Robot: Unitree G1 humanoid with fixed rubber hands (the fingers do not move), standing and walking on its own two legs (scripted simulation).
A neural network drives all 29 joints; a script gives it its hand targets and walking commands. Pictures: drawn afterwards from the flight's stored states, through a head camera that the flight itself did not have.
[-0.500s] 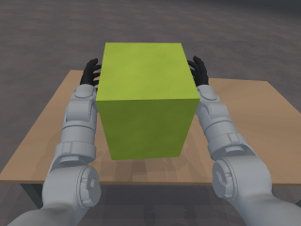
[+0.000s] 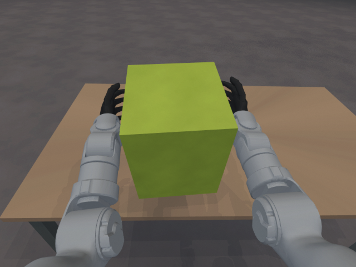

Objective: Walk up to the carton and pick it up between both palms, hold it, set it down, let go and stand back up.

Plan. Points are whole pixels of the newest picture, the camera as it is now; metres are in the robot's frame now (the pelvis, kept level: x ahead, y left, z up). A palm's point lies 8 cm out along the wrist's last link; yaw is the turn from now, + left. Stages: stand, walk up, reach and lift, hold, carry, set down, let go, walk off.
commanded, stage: set down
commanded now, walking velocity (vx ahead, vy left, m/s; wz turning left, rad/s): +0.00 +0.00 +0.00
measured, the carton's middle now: (175, 133) +0.39 +0.01 +0.14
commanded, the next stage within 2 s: none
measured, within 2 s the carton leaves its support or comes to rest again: neither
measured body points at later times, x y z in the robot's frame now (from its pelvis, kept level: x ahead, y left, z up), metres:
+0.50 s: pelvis +0.01 +0.00 +0.00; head +0.00 +0.01 +0.45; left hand +0.42 +0.16 +0.15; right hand +0.44 -0.13 +0.16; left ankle +0.01 +0.13 -0.74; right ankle +0.00 -0.12 -0.74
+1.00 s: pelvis +0.01 +0.00 +0.00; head +0.03 +0.00 +0.45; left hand +0.42 +0.16 +0.11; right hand +0.45 -0.13 +0.13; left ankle +0.01 +0.13 -0.74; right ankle +0.00 -0.12 -0.74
